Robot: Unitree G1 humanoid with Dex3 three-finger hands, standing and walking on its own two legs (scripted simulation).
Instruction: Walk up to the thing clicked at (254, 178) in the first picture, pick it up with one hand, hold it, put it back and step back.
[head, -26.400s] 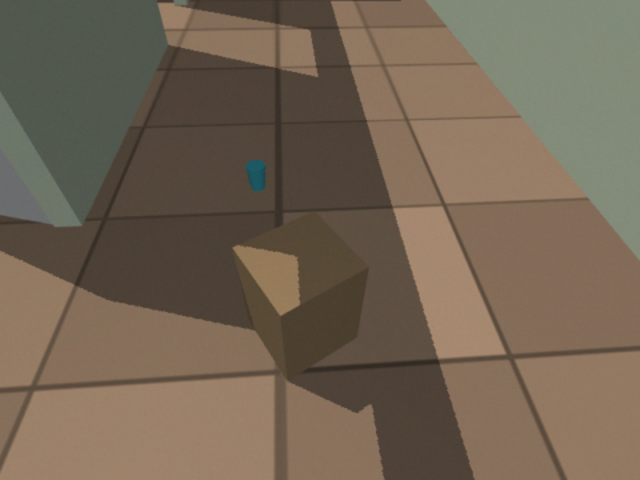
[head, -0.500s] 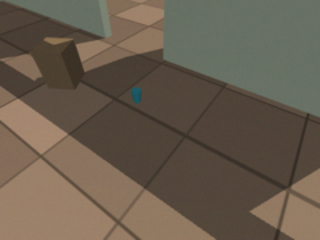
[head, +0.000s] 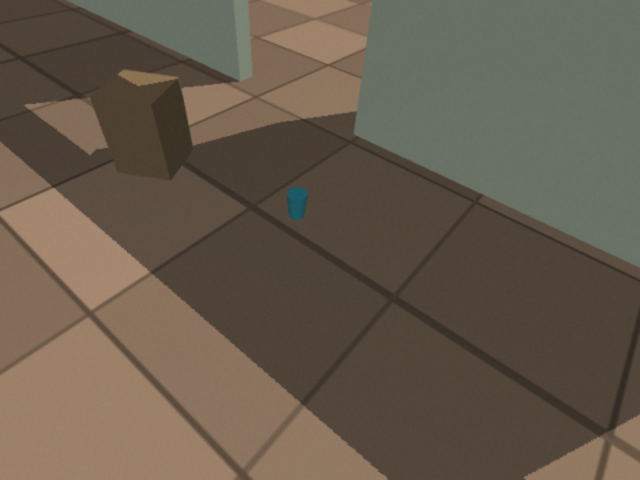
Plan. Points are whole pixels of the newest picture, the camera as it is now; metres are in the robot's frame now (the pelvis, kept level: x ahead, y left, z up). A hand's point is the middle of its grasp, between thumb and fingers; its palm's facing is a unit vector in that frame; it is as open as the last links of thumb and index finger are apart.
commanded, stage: walk up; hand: left
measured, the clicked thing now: (296, 204) +1.40 +0.12 -0.69
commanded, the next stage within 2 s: none
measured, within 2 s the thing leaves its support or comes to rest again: neither
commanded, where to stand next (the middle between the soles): +1.07 -0.09 m, yaw -2 degrees
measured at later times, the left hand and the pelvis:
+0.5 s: hand (192, 346) +0.36 +0.22 -0.11, palm faces -0.06 -0.92 -0.39, open 7.4 cm; pelvis +0.23 -0.05 +0.00, yaw -3 degrees
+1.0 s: hand (208, 281) +0.52 +0.24 -0.14, palm faces -0.10 -0.94 -0.34, open 7.4 cm; pelvis +0.47 -0.04 +0.01, yaw -4 degrees
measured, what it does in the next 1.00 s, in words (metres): walks ahead: right foot, then left foot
